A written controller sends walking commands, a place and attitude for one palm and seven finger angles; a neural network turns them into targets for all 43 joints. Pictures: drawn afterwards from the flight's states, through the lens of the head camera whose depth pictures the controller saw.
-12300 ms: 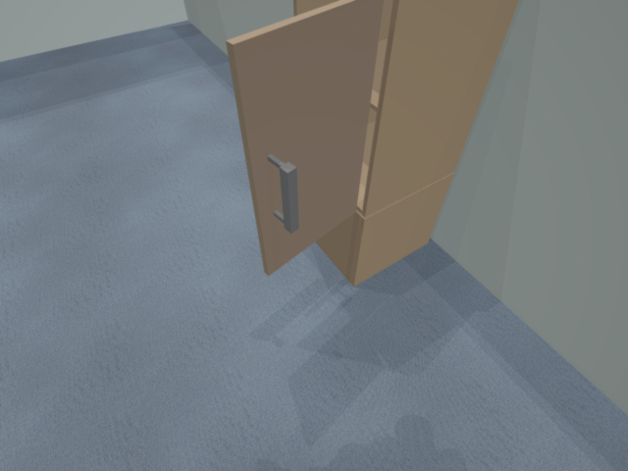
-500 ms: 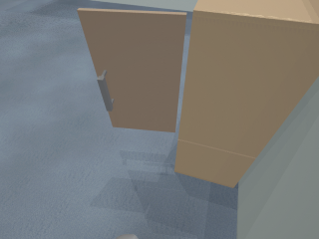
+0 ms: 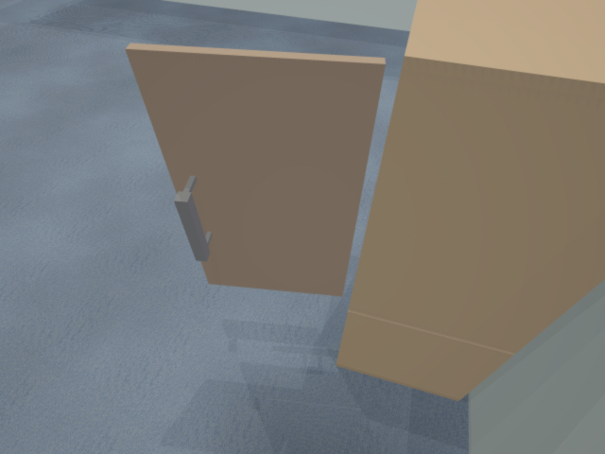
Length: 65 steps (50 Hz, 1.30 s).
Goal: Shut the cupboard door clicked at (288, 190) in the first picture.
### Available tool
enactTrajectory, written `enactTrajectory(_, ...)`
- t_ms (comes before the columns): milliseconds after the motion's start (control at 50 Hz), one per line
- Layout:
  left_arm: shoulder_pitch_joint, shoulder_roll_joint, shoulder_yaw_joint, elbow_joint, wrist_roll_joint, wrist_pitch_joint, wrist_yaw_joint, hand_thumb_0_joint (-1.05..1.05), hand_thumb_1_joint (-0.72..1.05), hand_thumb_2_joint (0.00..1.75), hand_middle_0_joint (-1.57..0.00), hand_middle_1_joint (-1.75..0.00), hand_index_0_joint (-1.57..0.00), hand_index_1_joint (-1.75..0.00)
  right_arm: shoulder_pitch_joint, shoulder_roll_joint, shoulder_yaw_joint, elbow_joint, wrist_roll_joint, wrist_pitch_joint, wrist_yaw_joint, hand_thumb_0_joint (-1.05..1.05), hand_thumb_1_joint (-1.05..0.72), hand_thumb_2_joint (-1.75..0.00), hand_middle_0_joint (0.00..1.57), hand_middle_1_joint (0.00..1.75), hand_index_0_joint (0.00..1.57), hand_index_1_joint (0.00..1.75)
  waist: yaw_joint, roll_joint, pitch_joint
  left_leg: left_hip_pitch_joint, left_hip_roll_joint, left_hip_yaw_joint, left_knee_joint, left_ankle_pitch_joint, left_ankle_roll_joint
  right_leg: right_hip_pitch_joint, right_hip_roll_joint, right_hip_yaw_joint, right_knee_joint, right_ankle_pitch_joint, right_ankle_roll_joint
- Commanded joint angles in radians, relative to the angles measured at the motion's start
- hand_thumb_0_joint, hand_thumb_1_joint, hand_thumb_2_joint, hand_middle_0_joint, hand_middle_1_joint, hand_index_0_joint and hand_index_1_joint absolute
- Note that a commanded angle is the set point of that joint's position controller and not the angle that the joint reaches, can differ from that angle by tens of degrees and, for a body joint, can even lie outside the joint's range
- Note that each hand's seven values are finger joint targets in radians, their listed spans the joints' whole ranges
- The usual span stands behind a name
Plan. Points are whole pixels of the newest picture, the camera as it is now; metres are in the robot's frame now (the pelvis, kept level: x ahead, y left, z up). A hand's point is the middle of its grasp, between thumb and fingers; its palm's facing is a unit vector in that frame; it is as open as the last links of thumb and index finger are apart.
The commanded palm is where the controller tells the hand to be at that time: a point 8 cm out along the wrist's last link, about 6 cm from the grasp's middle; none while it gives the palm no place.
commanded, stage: come to a stop and stand still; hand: left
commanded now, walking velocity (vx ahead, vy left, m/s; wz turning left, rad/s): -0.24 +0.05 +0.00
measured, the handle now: (197, 220) +0.51 +0.24 -0.05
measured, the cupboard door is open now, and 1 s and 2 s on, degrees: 100 100 100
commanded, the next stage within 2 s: look again from close up in 0.92 s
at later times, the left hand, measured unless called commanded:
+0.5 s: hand out of the picture +0.08 +0.21 -0.17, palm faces +0.04 -0.97 -0.22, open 7.4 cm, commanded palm none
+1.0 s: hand out of the picture +0.02 +0.19 -0.16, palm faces -0.01 -0.97 -0.23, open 7.4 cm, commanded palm none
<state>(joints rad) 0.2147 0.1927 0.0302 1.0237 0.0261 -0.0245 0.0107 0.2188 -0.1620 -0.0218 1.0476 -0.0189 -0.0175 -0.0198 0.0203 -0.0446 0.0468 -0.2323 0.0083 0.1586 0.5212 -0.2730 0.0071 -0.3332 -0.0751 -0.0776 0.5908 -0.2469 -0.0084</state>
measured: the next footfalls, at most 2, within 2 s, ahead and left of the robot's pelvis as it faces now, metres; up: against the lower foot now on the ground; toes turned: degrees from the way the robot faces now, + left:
none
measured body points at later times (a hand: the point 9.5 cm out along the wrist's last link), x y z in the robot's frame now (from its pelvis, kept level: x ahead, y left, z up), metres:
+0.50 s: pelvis +0.03 +0.01 +0.00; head +0.06 +0.03 +0.45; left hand +0.08 +0.26 -0.15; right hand +0.04 -0.22 -0.15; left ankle +0.00 +0.12 -0.73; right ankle +0.01 -0.10 -0.73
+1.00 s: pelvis +0.01 +0.01 +0.01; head +0.02 -0.01 +0.46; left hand +0.03 +0.24 -0.14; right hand +0.05 -0.22 -0.15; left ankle +0.00 +0.12 -0.73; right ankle +0.01 -0.10 -0.73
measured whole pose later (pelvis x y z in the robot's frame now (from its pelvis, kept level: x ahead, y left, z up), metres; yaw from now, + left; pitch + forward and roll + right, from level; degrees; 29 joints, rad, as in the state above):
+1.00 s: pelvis +0.01 +0.01 +0.01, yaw +0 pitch -1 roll +1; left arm 0.28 0.16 -0.03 1.05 0.02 -0.01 0.03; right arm 0.25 -0.19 0.01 1.03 -0.02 0.00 0.00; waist 0.00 0.03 0.03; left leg -0.19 0.02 0.14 0.46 -0.26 0.01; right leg -0.22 -0.02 -0.03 0.51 -0.28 -0.01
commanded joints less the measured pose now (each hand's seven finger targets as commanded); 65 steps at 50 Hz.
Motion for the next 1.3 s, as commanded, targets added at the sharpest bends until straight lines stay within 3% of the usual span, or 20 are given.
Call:
enactTrajectory(0,0.046,0.151,0.009,-0.014,-0.009,-0.001,0.010,0.00,0.90,0.90,-0.20,-0.30,-0.20,-0.30,0.072,-0.065,-0.007,-0.009,0.007,0.015,0.003,0.00,-0.90,-0.90,0.20,0.30,0.20,0.30,-0.030,-0.075,-0.021,0.015,0.058,-0.071,-0.075,0.042,-0.034,0.050,-0.171,0.217,-0.242,0.300,-0.075)
enactTrajectory(20,0.034,0.149,0.010,-0.011,-0.015,-0.005,0.015,0.00,0.90,0.90,-0.20,-0.30,-0.20,-0.30,0.093,-0.081,-0.011,0.004,0.009,0.022,0.001,0.00,-0.90,-0.90,0.20,0.30,0.20,0.30,-0.036,-0.154,-0.058,0.044,0.059,-0.071,-0.046,0.038,-0.038,0.078,-0.178,0.204,-0.245,0.381,-0.085)
enactTrajectory(100,0.026,0.152,0.025,-0.013,-0.018,0.009,0.027,0.00,0.90,0.90,-0.20,-0.30,-0.20,-0.30,0.117,-0.096,-0.021,0.026,0.010,0.031,-0.004,0.00,-0.90,-0.90,0.20,0.30,0.20,0.30,-0.020,-0.026,-0.111,0.024,0.084,-0.081,-0.052,0.190,-0.040,0.219,-0.165,0.144,-0.141,0.656,-0.085)
enactTrajectory(160,0.037,0.167,0.038,-0.025,-0.018,0.019,0.031,0.00,0.90,0.90,-0.20,-0.30,-0.20,-0.30,0.117,-0.111,-0.033,0.006,0.009,0.040,-0.011,0.00,-0.90,-0.90,0.20,0.30,0.20,0.30,-0.006,-0.018,-0.151,0.020,0.089,-0.072,0.021,0.295,-0.048,0.256,-0.175,0.138,-0.094,0.779,-0.098)
enactTrajectory(200,0.021,0.163,0.042,-0.035,-0.015,0.027,0.032,0.00,0.90,0.90,-0.20,-0.30,-0.20,-0.30,0.113,-0.100,-0.038,-0.004,0.010,0.049,-0.012,0.00,-0.90,-0.90,0.20,0.30,0.20,0.30,-0.006,-0.023,-0.125,-0.001,0.078,-0.074,0.053,0.219,-0.051,0.234,-0.189,0.145,-0.109,0.753,-0.116)
enactTrajectory(260,-0.014,0.161,0.045,-0.049,-0.013,0.034,0.031,0.00,0.90,0.90,-0.20,-0.30,-0.20,-0.30,0.117,-0.092,-0.039,-0.016,0.010,0.054,-0.008,0.00,-0.90,-0.90,0.20,0.30,0.20,0.30,-0.014,-0.055,-0.110,0.002,0.070,-0.089,0.019,0.122,-0.047,0.190,-0.195,0.155,-0.134,0.599,-0.128)
enactTrajectory(300,-0.029,0.128,0.041,-0.063,-0.015,0.041,0.026,0.00,0.90,0.90,-0.20,-0.30,-0.20,-0.30,0.124,-0.113,-0.042,-0.020,0.001,0.048,-0.009,0.00,-0.90,-0.90,0.20,0.30,0.20,0.30,-0.020,0.068,-0.089,0.057,0.152,-0.163,-0.081,0.315,-0.009,0.104,-0.100,0.079,-0.085,0.365,-0.061)
enactTrajectory(340,-0.038,0.072,0.028,-0.075,-0.017,0.050,0.022,0.00,0.90,0.90,-0.20,-0.30,-0.20,-0.30,0.096,-0.155,-0.042,-0.033,-0.005,0.037,-0.017,0.00,-0.90,-0.90,0.20,0.30,0.20,0.30,-0.014,0.203,-0.054,-0.008,0.259,-0.258,-0.190,0.436,0.081,0.104,0.014,0.005,0.029,0.026,0.001)
enactTrajectory(400,-0.027,0.063,0.025,-0.064,-0.013,0.058,0.019,0.00,0.90,0.90,-0.20,-0.30,-0.20,-0.30,0.069,-0.142,-0.033,-0.037,-0.009,0.021,-0.027,0.00,-0.90,-0.90,0.20,0.30,0.20,0.30,-0.008,0.228,-0.029,0.014,0.268,-0.244,-0.192,0.535,0.136,0.053,0.032,0.052,0.135,-0.198,-0.002)
enactTrajectory(460,0.024,0.067,0.020,-0.037,-0.014,0.046,0.017,0.00,0.90,0.90,-0.20,-0.30,-0.20,-0.30,0.045,-0.151,-0.035,-0.034,0.000,0.014,-0.026,0.00,-0.90,-0.90,0.20,0.30,0.20,0.30,0.009,0.165,-0.072,0.095,0.221,-0.190,-0.111,0.571,0.095,0.127,0.022,0.051,-0.060,-0.005,-0.002)
enactTrajectory(500,0.039,0.105,0.016,-0.021,-0.011,0.028,0.021,0.00,0.90,0.90,-0.20,-0.30,-0.20,-0.30,0.057,-0.126,-0.038,-0.033,0.013,0.016,-0.020,0.00,-0.90,-0.90,0.20,0.30,0.20,0.30,-0.013,0.041,-0.072,0.062,0.137,-0.140,-0.080,0.330,0.018,0.175,-0.048,0.138,-0.163,0.293,-0.026)
enactTrajectory(540,0.027,0.118,0.013,-0.012,-0.016,0.016,0.024,0.00,0.90,0.90,-0.20,-0.30,-0.20,-0.30,0.071,-0.110,-0.032,-0.017,0.011,0.025,-0.014,0.00,-0.90,-0.90,0.20,0.30,0.20,0.30,-0.035,-0.064,-0.097,0.109,0.102,-0.109,-0.075,0.194,-0.015,0.152,-0.091,0.183,-0.190,0.350,-0.050)
enactTrajectory(580,0.016,0.101,0.004,0.001,-0.016,0.010,0.024,0.00,0.90,0.90,-0.20,-0.30,-0.20,-0.30,0.076,-0.092,-0.026,0.004,0.011,0.024,-0.012,0.00,-0.90,-0.90,0.20,0.30,0.20,0.30,-0.043,-0.055,-0.069,0.136,0.101,-0.109,-0.120,0.160,-0.013,0.119,-0.080,0.172,-0.223,0.299,-0.046)
enactTrajectory(600,0.119,0.102,0.000,0.007,-0.004,0.003,0.067,0.00,0.90,0.90,-0.20,-0.30,-0.20,-0.30,0.004,-0.152,-0.034,-0.074,0.016,0.007,-0.005,0.00,-0.90,-0.90,0.20,0.30,0.20,0.30,-0.020,0.074,-0.048,0.079,0.127,-0.086,0.058,0.259,-0.018,0.116,-0.104,0.208,-0.144,0.627,-0.013)
enactTrajectory(620,0.080,0.154,0.002,-0.037,-0.010,-0.009,0.061,0.00,0.90,0.90,-0.20,-0.30,-0.20,-0.30,0.046,-0.094,-0.024,-0.089,0.012,0.012,0.003,0.00,-0.90,-0.90,0.20,0.30,0.20,0.30,-0.048,0.066,-0.102,0.021,0.088,-0.103,0.009,0.025,-0.007,0.158,-0.123,0.216,-0.143,0.446,-0.051)
enactTrajectory(660,0.058,0.119,-0.010,-0.056,-0.010,-0.008,0.048,0.00,0.90,0.90,-0.20,-0.30,-0.20,-0.30,0.070,-0.098,-0.015,-0.098,0.010,0.009,0.008,0.00,-0.90,-0.90,0.20,0.30,0.20,0.30,-0.059,0.066,-0.072,0.044,0.102,-0.131,-0.057,0.058,0.008,0.076,-0.066,0.181,-0.138,0.170,-0.059)
enactTrajectory(680,0.064,0.109,-0.013,-0.053,-0.011,-0.009,0.042,0.00,0.90,0.90,-0.20,-0.30,-0.20,-0.30,0.073,-0.095,-0.007,-0.096,0.002,-0.002,0.008,0.00,-0.90,-0.90,0.20,0.30,0.20,0.30,-0.046,0.175,-0.063,0.059,0.118,-0.133,-0.081,0.174,0.019,0.074,-0.038,0.150,-0.117,0.176,-0.059)
enactTrajectory(760,0.092,0.088,-0.027,-0.037,-0.012,-0.002,0.033,0.00,0.90,0.90,-0.20,-0.30,-0.20,-0.30,0.049,-0.121,0.003,-0.111,0.005,0.001,0.006,0.00,-0.90,-0.90,0.20,0.30,0.20,0.30,-0.033,0.000,0.015,0.014,0.115,-0.145,-0.120,0.053,0.031,0.059,-0.019,0.153,-0.166,0.031,-0.042)
enactTrajectory(860,0.089,0.098,-0.032,-0.032,-0.012,0.001,0.027,0.00,0.90,0.90,-0.20,-0.30,-0.20,-0.30,0.061,-0.121,0.011,-0.085,0.002,0.002,0.011,0.00,-0.90,-0.90,0.20,0.30,0.20,0.30,-0.033,-0.002,0.063,0.012,0.096,-0.138,-0.162,-0.033,0.027,0.020,-0.021,0.173,-0.218,-0.090,-0.040)
enactTrajectory(1280,0.096,0.090,-0.030,0.045,-0.018,-0.003,0.027,0.00,0.90,0.90,-0.20,-0.30,-0.20,-0.30,0.109,-0.090,0.026,0.053,0.006,-0.014,-0.004,0.00,-0.90,-0.90,0.20,0.30,0.20,0.30,-0.016,0.053,0.010,0.060,0.119,-0.116,-0.180,0.130,0.020,0.129,-0.027,0.145,-0.198,0.156,-0.038)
